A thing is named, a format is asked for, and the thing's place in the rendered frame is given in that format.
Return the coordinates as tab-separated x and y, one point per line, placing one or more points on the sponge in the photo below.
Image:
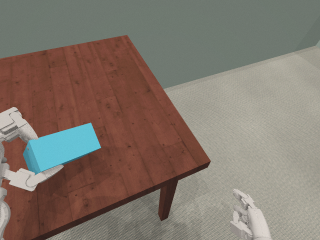
60	148

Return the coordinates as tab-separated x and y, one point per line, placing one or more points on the table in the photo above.
145	143

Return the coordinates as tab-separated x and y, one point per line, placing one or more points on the robot left forearm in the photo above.
5	212

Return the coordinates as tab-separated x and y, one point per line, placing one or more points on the right robot hand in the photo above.
253	223

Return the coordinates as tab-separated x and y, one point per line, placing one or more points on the left robot hand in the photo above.
12	126

